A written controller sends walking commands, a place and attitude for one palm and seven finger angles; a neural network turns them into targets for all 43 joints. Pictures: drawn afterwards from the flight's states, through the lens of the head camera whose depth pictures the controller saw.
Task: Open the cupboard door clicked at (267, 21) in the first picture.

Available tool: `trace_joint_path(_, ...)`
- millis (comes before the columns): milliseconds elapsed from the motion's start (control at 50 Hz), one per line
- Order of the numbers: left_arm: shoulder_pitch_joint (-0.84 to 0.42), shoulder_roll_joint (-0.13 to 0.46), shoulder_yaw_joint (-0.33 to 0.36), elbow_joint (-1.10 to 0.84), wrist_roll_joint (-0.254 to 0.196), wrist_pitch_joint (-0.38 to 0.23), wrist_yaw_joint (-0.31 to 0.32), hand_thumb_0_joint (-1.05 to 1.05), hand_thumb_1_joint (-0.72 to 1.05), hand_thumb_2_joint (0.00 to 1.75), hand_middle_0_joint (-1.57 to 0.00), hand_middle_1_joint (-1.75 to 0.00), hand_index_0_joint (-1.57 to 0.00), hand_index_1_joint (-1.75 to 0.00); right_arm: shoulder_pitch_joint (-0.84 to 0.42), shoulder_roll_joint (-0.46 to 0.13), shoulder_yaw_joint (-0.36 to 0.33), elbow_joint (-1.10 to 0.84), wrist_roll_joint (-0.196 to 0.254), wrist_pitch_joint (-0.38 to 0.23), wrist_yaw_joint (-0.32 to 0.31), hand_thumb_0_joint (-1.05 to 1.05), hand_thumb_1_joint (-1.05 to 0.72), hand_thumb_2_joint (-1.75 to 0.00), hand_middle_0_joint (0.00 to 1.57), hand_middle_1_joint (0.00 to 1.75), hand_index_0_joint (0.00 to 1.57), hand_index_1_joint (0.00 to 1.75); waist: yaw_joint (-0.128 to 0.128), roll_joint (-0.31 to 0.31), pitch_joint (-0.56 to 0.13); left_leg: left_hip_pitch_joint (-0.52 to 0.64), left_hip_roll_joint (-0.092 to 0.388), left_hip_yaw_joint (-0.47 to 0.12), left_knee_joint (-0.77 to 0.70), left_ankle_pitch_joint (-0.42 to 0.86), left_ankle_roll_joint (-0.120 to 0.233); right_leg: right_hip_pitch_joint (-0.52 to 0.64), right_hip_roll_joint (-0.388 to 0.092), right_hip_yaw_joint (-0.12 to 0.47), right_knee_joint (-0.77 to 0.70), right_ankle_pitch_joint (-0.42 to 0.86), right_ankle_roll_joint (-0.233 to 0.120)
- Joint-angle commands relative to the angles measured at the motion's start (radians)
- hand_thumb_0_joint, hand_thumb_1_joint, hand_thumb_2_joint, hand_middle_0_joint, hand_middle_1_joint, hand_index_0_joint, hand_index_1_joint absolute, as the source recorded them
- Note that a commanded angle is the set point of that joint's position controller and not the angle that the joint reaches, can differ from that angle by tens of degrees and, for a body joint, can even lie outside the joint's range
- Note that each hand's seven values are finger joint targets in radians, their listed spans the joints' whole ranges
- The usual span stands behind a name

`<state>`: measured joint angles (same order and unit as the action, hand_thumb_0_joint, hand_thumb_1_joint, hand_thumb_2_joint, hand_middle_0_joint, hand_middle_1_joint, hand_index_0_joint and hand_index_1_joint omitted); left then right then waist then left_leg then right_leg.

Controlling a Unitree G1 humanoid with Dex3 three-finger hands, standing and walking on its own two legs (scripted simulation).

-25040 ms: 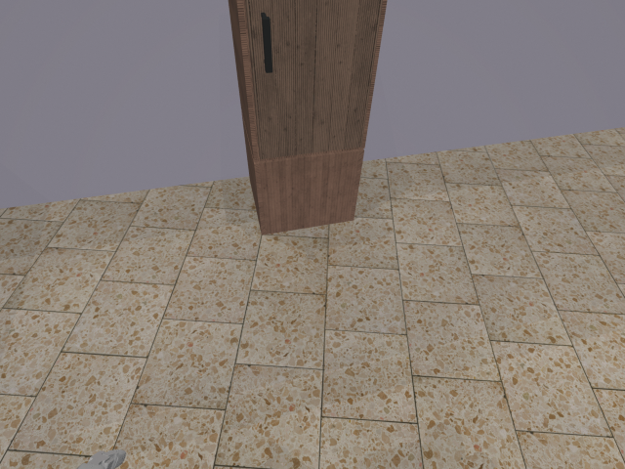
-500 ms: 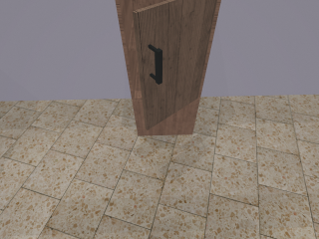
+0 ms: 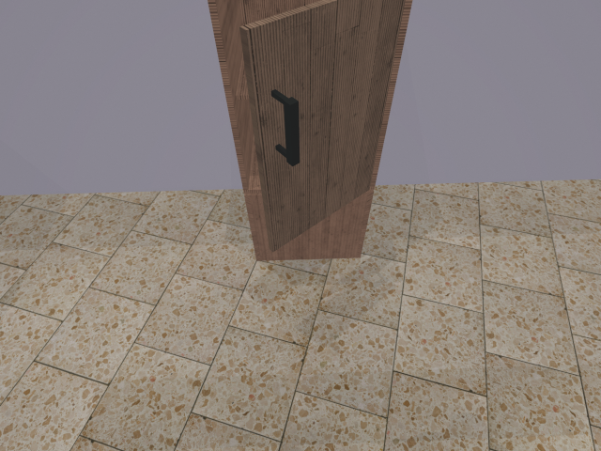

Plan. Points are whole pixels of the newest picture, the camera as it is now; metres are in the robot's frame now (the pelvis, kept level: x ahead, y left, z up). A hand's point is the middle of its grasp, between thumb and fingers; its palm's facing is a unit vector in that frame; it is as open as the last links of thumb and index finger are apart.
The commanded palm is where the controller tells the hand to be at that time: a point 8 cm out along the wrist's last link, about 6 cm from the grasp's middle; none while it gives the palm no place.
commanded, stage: walk to a spot facing it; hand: left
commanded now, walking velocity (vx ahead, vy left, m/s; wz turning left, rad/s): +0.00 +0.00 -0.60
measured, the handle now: (285, 128) +0.66 +0.07 +0.05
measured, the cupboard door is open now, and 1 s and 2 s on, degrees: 38 38 38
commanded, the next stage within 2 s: none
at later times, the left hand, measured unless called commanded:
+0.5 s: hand out of the picture +0.07 +0.22 -0.19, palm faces -0.17 -0.97 -0.19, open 7.3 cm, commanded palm none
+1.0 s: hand out of the picture +0.11 +0.16 -0.18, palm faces -0.49 -0.83 -0.26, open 7.3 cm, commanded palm none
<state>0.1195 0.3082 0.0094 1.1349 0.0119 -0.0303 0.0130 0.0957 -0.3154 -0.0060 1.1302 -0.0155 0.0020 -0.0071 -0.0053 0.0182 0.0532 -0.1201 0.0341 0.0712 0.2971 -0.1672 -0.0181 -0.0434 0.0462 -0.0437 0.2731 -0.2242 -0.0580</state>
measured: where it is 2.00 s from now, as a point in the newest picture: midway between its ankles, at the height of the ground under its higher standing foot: outside the picture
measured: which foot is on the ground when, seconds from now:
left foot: down 0.00-0.78, up 0.80-1.00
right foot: down 0.00-0.40, up 0.42-0.76, down 0.78-1.00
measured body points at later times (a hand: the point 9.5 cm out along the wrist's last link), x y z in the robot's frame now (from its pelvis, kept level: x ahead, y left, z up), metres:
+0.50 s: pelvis -0.02 +0.04 -0.01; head +0.04 +0.05 +0.44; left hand +0.08 +0.28 -0.17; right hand -0.04 -0.21 -0.15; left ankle -0.01 +0.13 -0.75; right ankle -0.09 -0.08 -0.69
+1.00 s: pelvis -0.05 +0.01 -0.01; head +0.01 -0.02 +0.43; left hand +0.13 +0.21 -0.16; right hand -0.08 -0.27 -0.15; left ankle +0.01 +0.14 -0.70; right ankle -0.10 -0.11 -0.75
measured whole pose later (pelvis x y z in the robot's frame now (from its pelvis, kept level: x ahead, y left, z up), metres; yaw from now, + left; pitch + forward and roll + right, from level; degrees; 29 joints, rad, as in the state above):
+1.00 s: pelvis -0.05 +0.01 -0.01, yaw -32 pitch +2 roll +1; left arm 0.19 0.23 0.07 0.94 0.03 0.04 0.00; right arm 0.08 -0.23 -0.06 0.89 -0.01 0.04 -0.02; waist 0.02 -0.03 0.12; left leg -0.43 0.06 0.04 0.92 -0.47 -0.07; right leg -0.33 0.03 0.13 0.53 -0.23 0.00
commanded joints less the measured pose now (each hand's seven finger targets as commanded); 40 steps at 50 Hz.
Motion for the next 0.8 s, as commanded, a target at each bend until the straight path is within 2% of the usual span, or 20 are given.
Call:
trace_joint_path(0,-0.008,0.211,0.043,-0.052,-0.005,-0.013,0.018,0.00,0.90,0.90,-0.20,-0.30,-0.20,-0.30,-0.005,-0.182,-0.034,-0.051,0.001,-0.015,-0.018,0.00,-0.90,-0.90,0.20,0.30,0.20,0.30,-0.009,-0.016,-0.089,0.098,0.106,-0.094,0.016,0.240,0.036,-0.040,-0.182,0.135,-0.016,0.419,0.021)
trace_joint_path(60,0.046,0.114,0.035,-0.049,-0.004,0.016,0.024,0.00,0.90,0.90,-0.20,-0.30,-0.20,-0.30,0.064,-0.066,-0.020,-0.045,0.000,0.004,-0.023,0.00,-0.90,-0.90,0.20,0.30,0.20,0.30,-0.011,-0.023,-0.090,0.081,0.110,-0.040,0.084,0.231,0.018,-0.059,-0.184,0.154,0.035,0.487,0.030)
trace_joint_path(140,0.080,0.134,0.061,-0.085,0.001,0.041,0.022,0.00,0.90,0.90,-0.20,-0.30,-0.20,-0.30,0.086,-0.078,-0.041,-0.088,0.002,0.020,-0.033,0.00,-0.90,-0.90,0.20,0.30,0.20,0.30,-0.002,-0.063,-0.095,0.011,0.107,0.007,0.175,0.177,0.011,-0.047,-0.186,0.209,0.108,0.578,0.008)
trace_joint_path(260,0.094,0.145,0.089,-0.132,0.007,0.056,0.019,0.00,0.90,0.90,-0.20,-0.30,-0.20,-0.30,0.074,-0.039,-0.061,-0.154,0.007,0.033,-0.037,0.00,-0.90,-0.90,0.20,0.30,0.20,0.30,0.009,-0.129,-0.020,-0.162,0.052,0.006,0.317,-0.187,-0.007,-0.063,-0.248,0.359,0.099,0.570,-0.099)
trace_joint_path(300,0.084,0.139,0.095,-0.148,0.009,0.057,0.019,0.00,0.90,0.90,-0.20,-0.30,-0.20,-0.30,0.090,-0.027,-0.063,-0.163,0.010,0.030,-0.038,0.00,-0.90,-0.90,0.20,0.30,0.20,0.30,-0.001,-0.119,-0.016,-0.161,0.051,-0.020,0.301,-0.229,-0.010,-0.092,-0.255,0.395,0.109,0.560,-0.120)
trace_joint_path(320,0.063,0.131,0.096,-0.159,0.007,0.058,0.018,0.00,0.90,0.90,-0.20,-0.30,-0.20,-0.30,0.118,-0.023,-0.063,-0.160,0.010,0.027,-0.041,0.00,-0.90,-0.90,0.20,0.30,0.20,0.30,-0.018,-0.108,-0.023,-0.109,0.061,-0.027,0.241,-0.176,-0.008,-0.131,-0.234,0.389,0.132,0.543,-0.104)
trace_joint_path(340,0.039,0.110,0.093,-0.175,0.005,0.060,0.015,0.00,0.90,0.90,-0.20,-0.30,-0.20,-0.30,0.161,-0.034,-0.066,-0.151,0.008,0.021,-0.043,0.00,-0.90,-0.90,0.20,0.30,0.20,0.30,-0.040,-0.036,-0.049,0.012,0.106,-0.047,0.156,-0.013,0.006,-0.218,-0.175,0.338,0.185,0.463,-0.058)
trace_joint_path(360,0.036,0.067,0.085,-0.198,-0.001,0.063,0.005,0.00,0.90,0.90,-0.20,-0.30,-0.20,-0.30,0.195,-0.080,-0.074,-0.147,-0.004,0.014,-0.048,0.00,-0.90,-0.90,0.20,0.30,0.20,0.30,-0.046,0.119,-0.058,0.117,0.235,-0.167,0.088,0.170,0.062,-0.356,-0.054,0.219,0.311,0.257,0.006)
trace_joint_path(380,0.026,0.029,0.080,-0.216,-0.004,0.068,0.000,0.00,0.90,0.90,-0.20,-0.30,-0.20,-0.30,0.233,-0.121,-0.081,-0.144,-0.014,0.007,-0.049,0.00,-0.90,-0.90,0.20,0.30,0.20,0.30,-0.049,0.302,-0.059,0.129,0.410,-0.305,-0.011,0.358,0.165,-0.439,0.023,0.080,0.573,-0.282,0.054)
trace_joint_path(400,0.016,0.048,0.089,-0.213,0.003,0.079,-0.001,0.00,0.90,0.90,-0.20,-0.30,-0.20,-0.30,0.242,-0.110,-0.075,-0.138,-0.019,0.003,-0.056,0.00,-0.90,-0.90,0.20,0.30,0.20,0.30,-0.044,0.242,-0.043,0.061,0.442,-0.298,-0.011,0.375,0.201,-0.440,-0.006,0.130,0.781,-0.378,0.065)
trace_joint_path(440,0.039,0.041,0.099,-0.214,0.008,0.085,-0.016,0.00,0.90,0.90,-0.20,-0.30,-0.20,-0.30,0.170,-0.069,-0.067,-0.184,-0.013,-0.009,-0.060,0.00,-0.90,-0.90,0.20,0.30,0.20,0.30,0.004,0.100,-0.022,0.017,0.392,-0.192,0.003,0.337,0.203,-0.480,-0.056,0.115,0.881,-0.301,0.078)
trace_joint_path(460,0.035,0.015,0.098,-0.213,0.010,0.086,-0.024,0.00,0.90,0.90,-0.20,-0.30,-0.20,-0.30,0.153,-0.075,-0.070,-0.188,-0.018,-0.012,-0.059,0.00,-0.90,-0.90,0.20,0.30,0.20,0.30,0.013,0.091,-0.022,0.016,0.353,-0.137,0.010,0.346,0.188,-0.491,-0.060,0.091,0.885,-0.269,0.087)
trace_joint_path(500,0.044,-0.008,0.097,-0.222,0.009,0.092,-0.034,0.00,0.90,0.90,-0.20,-0.30,-0.20,-0.30,0.153,-0.068,-0.072,-0.189,-0.020,-0.014,-0.056,0.00,-0.90,-0.90,0.20,0.30,0.20,0.30,0.017,0.118,-0.046,0.036,0.311,-0.054,0.021,0.324,0.159,-0.490,-0.070,0.058,0.858,-0.230,0.101)
trace_joint_path(540,0.038,-0.015,0.096,-0.231,0.009,0.095,-0.041,0.00,0.90,0.90,-0.20,-0.30,-0.20,-0.30,0.164,-0.064,-0.073,-0.189,-0.017,-0.013,-0.053,0.00,-0.90,-0.90,0.20,0.30,0.20,0.30,0.009,0.124,-0.064,0.042,0.304,-0.022,0.020,0.236,0.149,-0.469,-0.079,0.029,0.792,-0.211,0.106)
trace_joint_path(660,0.017,-0.013,0.088,-0.251,0.009,0.087,-0.045,0.00,0.90,0.90,-0.20,-0.30,-0.20,-0.30,0.170,-0.096,-0.091,-0.191,-0.021,-0.004,-0.033,0.00,-0.90,-0.90,0.20,0.30,0.20,0.30,-0.012,0.203,-0.062,-0.003,0.354,0.046,0.064,0.188,0.128,-0.340,-0.085,-0.044,0.519,-0.227,0.082)
trace_joint_path(700,0.066,0.001,0.094,-0.239,0.009,0.080,-0.043,0.00,0.90,0.90,-0.20,-0.30,-0.20,-0.30,0.145,-0.108,-0.097,-0.202,-0.016,0.000,-0.029,0.00,-0.90,-0.90,0.20,0.30,0.20,0.30,0.017,0.169,-0.071,-0.045,0.344,0.089,0.142,0.160,0.090,-0.236,-0.075,-0.056,0.370,-0.132,0.064)
trace_joint_path(720,0.126,0.027,0.102,-0.223,0.011,0.074,-0.039,0.00,0.90,0.90,-0.20,-0.30,-0.20,-0.30,0.116,-0.102,-0.098,-0.216,-0.010,0.003,-0.027,0.00,-0.90,-0.90,0.20,0.30,0.20,0.30,0.055,0.098,-0.086,-0.107,0.308,0.120,0.251,0.099,0.048,-0.130,-0.082,-0.037,0.229,0.002,0.048)
trace_joint_path(740,0.171,0.132,0.119,-0.217,0.024,0.058,-0.026,0.00,0.90,0.90,-0.20,-0.30,-0.20,-0.30,0.105,-0.044,-0.093,-0.247,0.003,0.010,-0.020,0.00,-0.90,-0.90,0.20,0.30,0.20,0.30,0.075,-0.190,-0.093,-0.266,0.184,0.188,0.477,-0.135,-0.021,-0.032,-0.253,0.246,0.059,0.198,-0.023)
trace_joint_path(760,0.202,0.225,0.138,-0.209,0.022,0.054,-0.009,0.00,0.90,0.90,-0.20,-0.30,-0.20,-0.30,0.035,0.013,-0.074,-0.301,0.006,0.017,-0.013,0.00,-0.90,-0.90,0.20,0.30,0.20,0.30,0.110,-0.363,-0.054,-0.446,0.059,0.120,0.711,-0.519,-0.047,-0.045,-0.431,0.513,0.024,0.440,-0.146)
trace_joint_path(780,0.208,0.226,0.137,-0.210,0.013,0.054,0.002,0.00,0.90,0.90,-0.20,-0.30,-0.20,-0.30,0.025,-0.004,-0.071,-0.303,0.008,0.028,-0.016,0.00,-0.90,-0.90,0.20,0.30,0.20,0.30,0.109,-0.304,-0.051,-0.479,0.077,-0.009,0.842,-0.488,-0.032,-0.068,-0.433,0.496,0.028,0.366,-0.195)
